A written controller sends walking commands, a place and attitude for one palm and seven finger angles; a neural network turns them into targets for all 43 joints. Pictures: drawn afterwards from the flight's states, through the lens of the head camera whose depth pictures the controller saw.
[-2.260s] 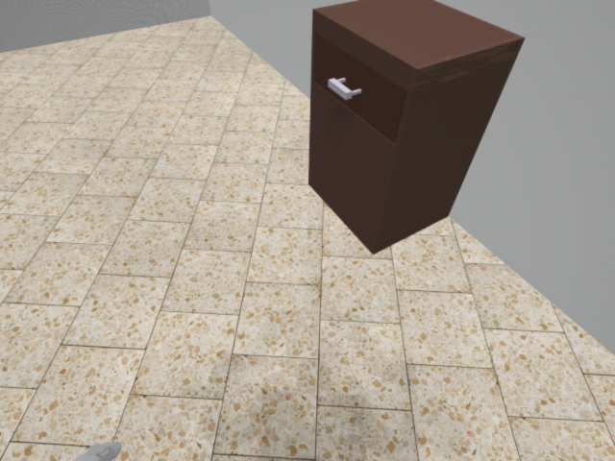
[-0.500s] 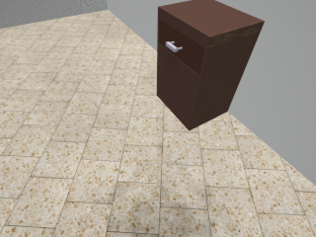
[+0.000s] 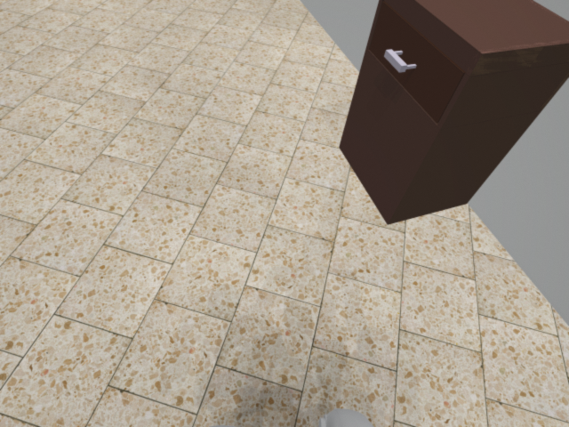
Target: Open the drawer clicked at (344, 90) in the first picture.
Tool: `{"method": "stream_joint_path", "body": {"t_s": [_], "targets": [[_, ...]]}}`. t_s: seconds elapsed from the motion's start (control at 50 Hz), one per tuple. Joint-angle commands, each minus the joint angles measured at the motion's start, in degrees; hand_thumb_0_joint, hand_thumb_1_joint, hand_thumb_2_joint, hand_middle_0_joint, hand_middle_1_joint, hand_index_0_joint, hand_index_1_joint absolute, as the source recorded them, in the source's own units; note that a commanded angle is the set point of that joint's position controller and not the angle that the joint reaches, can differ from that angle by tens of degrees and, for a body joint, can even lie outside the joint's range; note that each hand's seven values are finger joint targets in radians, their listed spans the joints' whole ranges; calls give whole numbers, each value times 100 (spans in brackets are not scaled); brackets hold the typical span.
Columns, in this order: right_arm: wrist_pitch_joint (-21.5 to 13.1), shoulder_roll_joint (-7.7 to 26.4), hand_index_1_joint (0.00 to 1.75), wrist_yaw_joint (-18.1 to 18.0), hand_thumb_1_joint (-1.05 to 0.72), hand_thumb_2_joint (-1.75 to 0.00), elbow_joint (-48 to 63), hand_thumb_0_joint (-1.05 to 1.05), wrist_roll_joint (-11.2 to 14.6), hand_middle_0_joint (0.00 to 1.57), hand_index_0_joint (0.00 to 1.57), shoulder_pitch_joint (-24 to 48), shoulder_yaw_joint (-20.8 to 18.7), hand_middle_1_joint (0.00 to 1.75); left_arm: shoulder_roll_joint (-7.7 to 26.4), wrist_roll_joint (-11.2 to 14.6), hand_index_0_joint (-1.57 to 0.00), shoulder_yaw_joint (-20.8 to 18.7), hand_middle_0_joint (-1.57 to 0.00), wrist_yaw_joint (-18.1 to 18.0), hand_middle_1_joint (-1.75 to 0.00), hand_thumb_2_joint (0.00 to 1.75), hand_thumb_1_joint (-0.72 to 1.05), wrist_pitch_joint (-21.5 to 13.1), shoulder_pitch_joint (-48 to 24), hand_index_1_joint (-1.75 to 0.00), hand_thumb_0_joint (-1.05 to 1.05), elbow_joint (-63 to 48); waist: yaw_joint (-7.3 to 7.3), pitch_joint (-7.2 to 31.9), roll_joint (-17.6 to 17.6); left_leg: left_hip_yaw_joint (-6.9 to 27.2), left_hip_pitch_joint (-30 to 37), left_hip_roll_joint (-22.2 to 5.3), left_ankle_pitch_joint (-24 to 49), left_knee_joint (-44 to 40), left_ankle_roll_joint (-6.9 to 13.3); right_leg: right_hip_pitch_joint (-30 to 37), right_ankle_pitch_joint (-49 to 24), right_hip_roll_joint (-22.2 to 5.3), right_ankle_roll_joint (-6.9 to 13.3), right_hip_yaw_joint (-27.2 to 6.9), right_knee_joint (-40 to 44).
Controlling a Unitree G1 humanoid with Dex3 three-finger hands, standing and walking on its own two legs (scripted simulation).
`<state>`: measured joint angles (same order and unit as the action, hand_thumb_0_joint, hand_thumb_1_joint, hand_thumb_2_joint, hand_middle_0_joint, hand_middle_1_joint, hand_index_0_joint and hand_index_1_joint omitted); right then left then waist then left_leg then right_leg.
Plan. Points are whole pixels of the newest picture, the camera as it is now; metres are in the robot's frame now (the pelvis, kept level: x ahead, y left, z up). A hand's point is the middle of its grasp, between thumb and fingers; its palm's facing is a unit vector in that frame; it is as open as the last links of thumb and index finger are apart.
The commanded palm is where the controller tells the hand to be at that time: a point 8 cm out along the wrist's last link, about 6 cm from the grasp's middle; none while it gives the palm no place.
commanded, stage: walk around to get in front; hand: left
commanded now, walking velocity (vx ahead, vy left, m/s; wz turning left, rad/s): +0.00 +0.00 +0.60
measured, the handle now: (400, 60) +1.24 -0.37 -0.12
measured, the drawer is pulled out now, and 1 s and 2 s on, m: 0.00 0.00 0.00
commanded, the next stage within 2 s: none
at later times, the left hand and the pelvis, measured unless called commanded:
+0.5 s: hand out of the picture +0.01 +0.17 -0.14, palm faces +0.31 -0.90 -0.31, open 7.4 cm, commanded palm none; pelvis -0.02 -0.06 +0.01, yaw +18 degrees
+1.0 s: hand out of the picture -0.11 +0.22 -0.17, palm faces +0.61 -0.76 -0.23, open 7.4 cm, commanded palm none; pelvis +0.01 +0.03 +0.01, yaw +36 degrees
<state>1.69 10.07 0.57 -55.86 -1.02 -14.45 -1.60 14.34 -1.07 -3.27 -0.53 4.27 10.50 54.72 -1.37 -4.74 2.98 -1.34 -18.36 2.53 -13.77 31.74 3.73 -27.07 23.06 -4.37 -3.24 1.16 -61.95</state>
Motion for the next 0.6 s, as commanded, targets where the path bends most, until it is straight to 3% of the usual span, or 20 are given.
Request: {"method": "stream_joint_path", "body": {"t_s": [0.0, 0.14, 0.24, 0.28, 0.3, 0.32, 0.34, 0.36, 0.38, 0.42, 0.44, 0.5, 0.58], "targets": [[-179, 1281, 30, -168, -90, -90, 365, 0, 2, 20, 20, -174, -376, 30, 418, 12, -20, -160, -20, -47, -30, 90, 90, -250, -47, -30, 0, -487, -36, 847, -873, 1992, 1050, -1434, 1112, -1462, 583, -429, -81, -41, -99, -179, 158], [-81, 1345, 30, -150, -90, -90, 377, 0, -33, 20, 20, -325, -493, 30, 318, 48, -20, -172, -20, -86, -30, 90, 90, -267, -264, -30, 0, -666, -169, 834, -1052, 2583, 1124, -1379, 1275, -1375, 688, -102, 243, 188, -113, -203, 1111], [8, 1440, 30, -106, -90, -90, 549, 0, -51, 20, 20, -40, -563, 30, 358, 82, -20, -171, -20, -128, -30, 90, 90, -277, 108, -30, 0, -708, -25, 945, -1259, 2896, 750, -1164, 1200, -1289, 570, 759, 198, 429, 3, -199, 2188], [51, 1434, 30, -71, -90, -90, 649, 0, -33, 20, 20, 202, -581, 30, 465, 92, -20, -197, -20, -148, -30, 90, 90, -285, 461, -30, 0, -648, 155, 828, -1276, 2812, 36, -905, 579, -1250, 315, 1604, -269, 475, 66, -117, 3071], [70, 1327, 30, -48, -90, -90, 725, 0, 0, 20, 20, 332, -570, 30, 595, 75, -20, -241, -20, -164, -30, 90, 90, -315, 758, -30, 0, -614, 319, 825, -1022, 2587, -580, -656, 14, -979, 74, 2358, -668, 318, 134, -181, 3967], [94, 982, 30, -5, -90, -90, 799, 0, 46, 20, 20, 239, -538, 30, 1084, -23, -20, -327, -20, -204, -30, 90, 90, -389, 840, -30, 0, -675, 364, 769, 329, 1733, -1631, -29, -962, 403, -352, 3027, 76, -954, 542, -1480, 4953], [62, 843, 30, -26, -90, -90, 928, 0, -26, 20, 20, 147, -522, 30, 1409, -57, -20, -315, -20, -207, -30, 90, 90, -380, 488, -30, 0, -843, 267, 428, 1373, 711, -2229, 488, -1655, 1947, -667, 2412, 100, -2280, 1081, -2715, 5205], [87, 1163, 30, 2, -90, -90, 889, 0, -92, 20, 20, 295, -581, 30, 1194, 1, -20, -282, -20, -218, -30, 90, 90, -398, 192, -30, 0, -956, 194, 339, 877, 892, -1761, 64, -1489, 2777, -545, 1507, -187, -2146, 1149, -2253, 5089], [147, 1060, 30, 51, -90, -90, 784, 0, -76, 20, 20, 250, -585, 30, 1005, 2, -20, -227, -20, -199, -30, 90, 90, -433, -112, -30, 0, -996, 9, 120, 857, 791, -1585, -1, -1162, 3305, -562, 1082, -434, -1693, 1053, -1861, 5023], [179, 1015, 30, 119, -90, -90, 613, 0, -55, 20, 20, -11, -547, 30, 692, -4, -20, -120, -20, -170, -30, 90, 90, -479, -452, -30, 0, -1039, -250, -40, 515, 557, -1513, -166, -590, 3789, -653, 1063, -1347, -1223, 955, -845, 4692], [182, 955, 30, 130, -90, -90, 591, 0, -46, 20, 20, -1, -519, 30, 668, -7, -20, -105, -20, -160, -30, 90, 90, -508, -320, -30, 0, -1029, -184, 20, 524, 424, -1503, -192, -466, 3858, -708, 1253, -1761, -1142, 945, -570, 4555], [200, 947, 30, 118, -90, -90, 670, 0, -34, 20, 20, 361, -453, 30, 757, -12, -20, -130, -20, -165, -30, 90, 90, -511, 232, -30, 0, -855, 87, 180, 583, 265, -1587, -303, -607, 3561, -806, 1843, -2351, -1268, 1062, -391, 4355], [159, 923, 30, 192, -90, -90, 819, 0, -63, 20, 20, 1008, -356, 30, 979, -43, -20, -200, -20, -117, -30, 90, 90, -556, 872, -30, 0, -557, 426, 242, 577, -5, -1689, -475, -864, 2682, -785, 2533, -1429, -1525, 1069, -421, 4589]]}}
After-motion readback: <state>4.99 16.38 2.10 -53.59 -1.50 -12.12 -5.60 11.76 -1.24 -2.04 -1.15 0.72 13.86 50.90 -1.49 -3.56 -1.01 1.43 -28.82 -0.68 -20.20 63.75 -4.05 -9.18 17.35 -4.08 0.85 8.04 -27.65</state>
